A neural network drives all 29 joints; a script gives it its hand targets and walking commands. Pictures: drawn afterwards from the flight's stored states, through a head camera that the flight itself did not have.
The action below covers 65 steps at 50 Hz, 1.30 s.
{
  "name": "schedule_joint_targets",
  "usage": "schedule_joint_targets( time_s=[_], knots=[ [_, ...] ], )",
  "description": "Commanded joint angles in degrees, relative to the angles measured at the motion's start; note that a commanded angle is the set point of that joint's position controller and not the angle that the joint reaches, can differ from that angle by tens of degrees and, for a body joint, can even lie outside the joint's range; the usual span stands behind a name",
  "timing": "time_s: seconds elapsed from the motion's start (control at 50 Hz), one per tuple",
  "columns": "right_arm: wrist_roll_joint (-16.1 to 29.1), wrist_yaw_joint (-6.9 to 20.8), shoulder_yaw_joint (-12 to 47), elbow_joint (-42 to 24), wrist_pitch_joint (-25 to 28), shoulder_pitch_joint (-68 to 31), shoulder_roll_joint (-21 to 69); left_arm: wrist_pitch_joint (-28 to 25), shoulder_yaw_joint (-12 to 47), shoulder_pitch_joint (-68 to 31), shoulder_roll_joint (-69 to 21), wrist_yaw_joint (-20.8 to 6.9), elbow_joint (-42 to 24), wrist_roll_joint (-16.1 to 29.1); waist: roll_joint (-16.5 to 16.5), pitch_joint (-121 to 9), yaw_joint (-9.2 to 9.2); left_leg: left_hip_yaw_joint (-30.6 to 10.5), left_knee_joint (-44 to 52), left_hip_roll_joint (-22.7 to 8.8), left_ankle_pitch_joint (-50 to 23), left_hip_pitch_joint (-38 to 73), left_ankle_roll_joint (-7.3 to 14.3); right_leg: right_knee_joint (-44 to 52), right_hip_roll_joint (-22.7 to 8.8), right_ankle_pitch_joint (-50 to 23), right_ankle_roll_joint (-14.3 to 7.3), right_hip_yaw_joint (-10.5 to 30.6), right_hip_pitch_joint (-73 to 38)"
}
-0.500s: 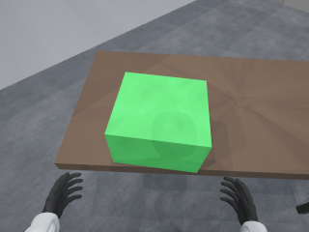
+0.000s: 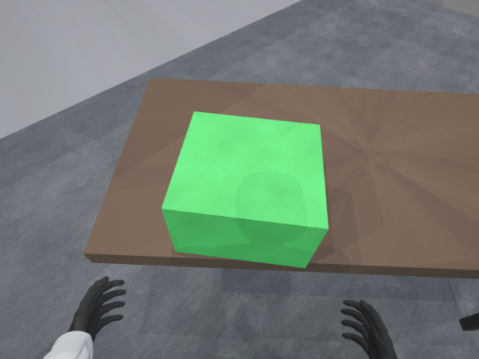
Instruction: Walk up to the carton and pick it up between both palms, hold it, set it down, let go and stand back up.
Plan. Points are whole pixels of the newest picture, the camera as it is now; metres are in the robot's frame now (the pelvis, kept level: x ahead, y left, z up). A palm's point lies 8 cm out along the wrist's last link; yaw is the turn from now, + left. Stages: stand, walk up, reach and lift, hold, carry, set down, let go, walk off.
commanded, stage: set down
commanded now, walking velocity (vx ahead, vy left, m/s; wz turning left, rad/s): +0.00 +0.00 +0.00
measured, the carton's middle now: (248, 187) +0.43 +0.00 +0.00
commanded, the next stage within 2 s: let go in 0.28 s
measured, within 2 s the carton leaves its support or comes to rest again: neither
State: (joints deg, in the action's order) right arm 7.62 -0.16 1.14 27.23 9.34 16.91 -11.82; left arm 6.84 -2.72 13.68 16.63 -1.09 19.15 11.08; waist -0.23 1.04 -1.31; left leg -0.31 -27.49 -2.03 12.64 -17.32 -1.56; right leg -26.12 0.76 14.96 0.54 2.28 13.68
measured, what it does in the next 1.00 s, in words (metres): stands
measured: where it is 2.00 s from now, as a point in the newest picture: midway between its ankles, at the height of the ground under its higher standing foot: outside the picture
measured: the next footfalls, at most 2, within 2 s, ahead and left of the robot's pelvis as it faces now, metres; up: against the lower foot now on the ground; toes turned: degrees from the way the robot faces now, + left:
none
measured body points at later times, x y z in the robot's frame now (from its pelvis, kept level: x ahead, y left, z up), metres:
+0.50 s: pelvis +0.02 +0.00 +0.00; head +0.06 +0.00 +0.45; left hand +0.19 +0.25 -0.08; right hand +0.17 -0.23 -0.10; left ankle +0.02 +0.13 -0.74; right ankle -0.02 -0.13 -0.74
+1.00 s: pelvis +0.01 +0.00 +0.00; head +0.02 +0.00 +0.45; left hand +0.16 +0.26 -0.09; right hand +0.16 -0.25 -0.10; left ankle +0.02 +0.13 -0.74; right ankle -0.02 -0.13 -0.74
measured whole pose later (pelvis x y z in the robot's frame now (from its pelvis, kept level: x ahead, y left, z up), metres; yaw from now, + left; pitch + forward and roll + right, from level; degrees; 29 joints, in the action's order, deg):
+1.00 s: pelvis +0.01 +0.00 +0.00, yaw +0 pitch +4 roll +0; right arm 2.2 0.9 1.0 40.3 3.6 12.6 -15.8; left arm -0.3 -2.3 14.9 15.0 -0.1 33.6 2.4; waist -0.2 -3.3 -0.9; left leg -0.3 -27.5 -2.0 13.7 -17.3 -1.2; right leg -26.1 0.7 16.0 0.4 2.3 13.7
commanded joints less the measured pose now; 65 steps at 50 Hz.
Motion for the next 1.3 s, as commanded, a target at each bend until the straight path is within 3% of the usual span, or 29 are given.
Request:
schedule_joint_targets(
  time_s=[0.0,0.1,0.14,0.22,0.28,0.34,0.36,0.4,0.5,0.54,0.6,0.64,0.72,0.74,0.78,0.82,0.88,0.9,0.92,0.94,0.98,1.02,1.04,1.06,1.1,1.14,1.2,1.22,1.28],
  knots=[
    [-6.32,1.33,-4.72,-0.32,4.56,-8.99,-3.85,-1.85,2.84,-6.66,3.38,0.8,-3.0,-6.4,4.11,-6.7,2.71,2.93,5.99,1.49,-8.64,20.76,-1.58,8.99,1.12,-3.66,-2.86,-3.07,0.73],
    [-6.96,1.67,-5.85,5.51,4.31,-9.58,-4.77,-0.89,3.76,-5.19,0.82,0.79,2.71,-7.06,3.69,-4.67,1.97,3.43,6.35,1.31,-9.44,19.66,-1.44,8.47,1.31,-4.87,-2.62,-3.62,0.96],
    [-6.93,1.7,-4.62,3.84,5.18,-10.09,-3.72,-1.74,3.4,-7.25,1.88,1.0,-0.45,-6.86,-0.02,-8.11,2.46,3.72,5.48,1.7,-9.71,20.15,-1.1,8.33,1.28,-5.92,-2.22,-3.64,0.27],
    [-6.83,2.48,-5.84,8.79,6.1,-8.92,-4.71,-1.12,3.9,-5.62,-1.5,1.97,-0.78,-8.87,4.29,-5.01,2.68,2.09,5.81,0.65,-9.82,20.76,-1.91,8.04,1.37,-5.32,-3.0,-3.96,0.96],
    [-6.5,2.13,-4.82,10.78,7.03,-8.63,-5.74,-0.64,3.82,-2.26,-0.47,1.21,3.29,-8.81,0.21,-6.31,2.04,2.92,5.12,1.54,-13.41,21.51,-1.62,7.67,1.66,-9.35,-2.06,-4.18,0.89],
    [-6.6,1.66,-4.28,11.28,7.65,-7.0,-5.88,-1.01,3.71,-2.41,0.08,0.89,-0.32,-9.16,2.14,-5.58,3.2,3.36,4.39,1.85,-15.47,22.4,-2.18,7.82,1.64,-11.64,-2.09,-3.94,-0.48],
    [-7.4,1.9,-5.2,14.4,7.32,-9.62,-6.56,-0.8,2.91,-3.97,-0.55,1.15,2.14,-10.11,2.33,-5.57,1.72,3.22,4.1,1.58,-14.39,22.02,-1.99,7.4,1.81,-9.69,-2.38,-4.34,0.75],
    [-6.72,2.1,-5.52,13.84,8.26,-9.5,-6.1,-1.3,3.37,-4.35,-1.02,1.61,1.0,-10.07,3.44,-6.83,1.9,2.87,3.77,1.64,-14.43,21.89,-1.32,7.03,1.23,-10.36,-2.36,-3.73,0.46],
    [-7.2,1.36,-4.42,11.86,9.94,-8.75,-6.46,-1.93,1.86,-0.87,0.04,0.85,2.87,-9.46,-1.92,-8.52,0.85,3.57,2.7,2.95,-18.06,22.95,-0.84,6.69,1.03,-20.06,-0.55,-4.19,-0.72],
    [-7.16,1.45,-4.0,11.65,9.94,-8.79,-6.04,-3.13,1.53,-3.27,1.12,1.2,-0.58,-9.39,0.82,-8.31,1.02,3.34,2.91,2.41,-19.14,25.08,-1.26,7.3,1.34,-18.79,-1.13,-3.75,0.13],
    [-6.48,1.73,-3.08,12.98,10.22,-7.29,-6.77,-3.03,3.06,-0.95,-0.16,1.32,3.96,-9.93,3.32,-6.62,1.5,3.83,3.07,2.12,-20.57,25.0,-1.78,6.83,1.85,-18.8,-1.39,-4.29,-1.07],
    [-6.78,1.3,-3.09,12.87,9.65,-8.2,-5.9,-2.65,3.02,-2.72,0.63,0.93,3.24,-9.77,0.68,-7.29,2.15,3.26,2.63,2.16,-17.93,24.77,-1.27,7.3,1.6,-15.4,-1.61,-4.35,-0.63],
    [-6.97,1.5,-4.41,12.2,10.29,-9.88,-6.2,-3.45,3.4,-4.64,0.63,1.49,0.65,-9.28,1.84,-8.99,1.67,3.38,3.09,1.98,-16.79,23.65,-1.36,6.65,1.55,-14.88,-1.82,-4.08,0.64],
    [-10.93,-0.31,-5.98,12.28,2.19,-3.99,-19.39,-6.83,-3.79,-0.65,12.68,1.77,6.31,-13.62,3.63,-18.46,-0.35,-1.68,-4.23,-3.74,-33.85,13.7,1.79,-1.97,-5.61,-26.14,-2.17,-0.99,-8.57],
    [-9.68,-0.29,-5.65,11.16,-1.93,-6.5,-16.67,-8.92,-4.04,-1.63,12.38,1.55,9.43,-13.69,-1.2,-17.77,0.3,-2.0,-2.74,-3.73,-28.23,11.17,2.59,-2.38,-5.24,-25.1,-1.85,-0.34,-9.64],
    [-10.99,-0.66,-5.52,12.52,-3.85,-4.36,-16.38,-8.66,-2.95,0.49,8.98,1.16,11.68,-14.17,-0.82,-12.26,0.3,-1.71,-1.41,-3.45,-26.94,9.27,2.7,-1.2,-5.56,-22.8,-1.33,0.38,-7.6],
    [-10.04,-0.26,-4.42,12.52,-4.91,-4.55,-15.19,-9.07,-2.73,-1.46,10.93,0.99,12.37,-15.17,-1.11,-12.01,1.55,-2.03,-0.4,-3.07,-13.15,7.2,4.06,0.33,-6.03,-17.69,-1.27,1.89,-7.69],
    [-10.72,-0.25,-5.27,12.73,-5.13,-5.06,-18.09,-9.36,-2.44,0.2,10.71,1.04,13.46,-14.57,-0.96,-8.38,0.62,-2.46,1.51,-3.14,-8.56,5.85,4.23,1.69,-6.09,-9.71,-1.81,1.95,-4.4],
    [-10.81,-0.33,-4.97,11.3,-4.83,-6.26,-15.07,-9.97,-3.28,-1.45,12.76,1.13,13.66,-14.83,-3.19,-6.15,1.27,-3.22,2.18,-3.61,-9.29,6.69,3.73,1.72,-6.25,-6.98,-1.86,2.79,-1.57],
    [-11.11,-0.34,-5.22,12.2,-5.28,-5.46,-18.07,-9.9,-2.2,0.96,10.59,1.12,14.34,-15.23,4.98,-6.83,1.01,-2.69,1.44,-3.61,-9.97,6.89,4.38,2.51,-6.06,-9.76,-2.2,4.19,-1.0],
    [-10.67,0.58,-5.2,12.62,-4.78,-4.99,-17.7,-10.03,-3.19,-0.92,12.74,0.86,14.21,-14.93,1.13,-9.43,1.71,-4.11,1.75,-3.67,-10.19,7.73,4.67,2.57,-4.83,-8.25,-2.01,2.87,-2.11],
    [-10.73,0.46,-4.68,12.19,-4.32,-5.14,-18.44,-10.75,-2.7,-0.01,12.45,0.71,15.26,-14.07,2.02,-10.8,0.88,-2.74,1.15,-3.61,-13.75,9.55,3.9,0.81,-5.46,-9.64,-2.22,3.69,-2.24],
    [-10.55,0.13,-5.3,12.77,-4.38,-4.56,-19.11,-11.15,-3.31,0.53,12.22,0.44,15.52,-14.24,-0.57,-9.64,0.16,-3.8,1.19,-4.1,-13.09,8.45,4.09,1.56,-5.08,-8.35,-2.4,2.6,-2.08],
    [-10.77,0.61,-5.59,12.83,-4.5,-7.04,-20.84,-10.81,-2.45,0.42,12.46,0.7,15.43,-14.15,2.16,-7.68,-0.12,-3.68,2.1,-3.82,-11.24,6.03,3.94,1.26,-5.83,-12.56,-2.47,2.93,-3.44],
    [-9.78,0.52,-4.85,13.64,-4.76,-2.91,-19.03,-10.38,-3.47,1.87,14.17,0.56,17.39,-13.7,1.58,-12.39,1.26,-3.99,1.2,-4.47,-14.49,9.74,4.56,1.59,-6.17,-12.19,-3.01,3.6,-4.94],
    [-10.35,0.2,-4.23,12.98,-4.89,-5.65,-17.69,-10.56,-3.45,2.71,14.86,1.23,18.01,-14.01,-0.21,-10.04,0.2,-3.55,2.2,-3.98,-16.51,9.68,4.37,0.92,-5.85,-13.6,-2.46,3.66,-4.88],
    [-10.27,0.09,-4.71,12.89,-4.82,-7.63,-19.63,-10.58,-3.09,-0.07,14.42,1.15,17.79,-14.27,4.77,-9.78,1.07,-2.55,1.55,-3.55,-13.4,9.63,4.3,1.44,-5.23,-13.29,-2.92,3.92,-2.0],
    [-10.25,-0.45,-5.05,14.03,-5.27,-5.89,-19.58,-10.89,-3.3,3.04,13.39,0.84,17.84,-14.4,4.43,-9.95,-0.2,-3.4,1.68,-4.8,-15.67,9.59,5.12,1.86,-6.18,-12.51,-2.59,3.47,-4.42],
    [-9.78,-0.09,-4.57,13.06,-5.03,-5.62,-17.36,-10.51,-2.66,2.67,12.32,0.92,18.71,-13.93,-1.43,-9.96,0.97,-4.22,1.6,-4.18,-14.33,8.91,4.56,1.33,-5.1,-13.15,-2.25,1.39,-4.41]
  ],
)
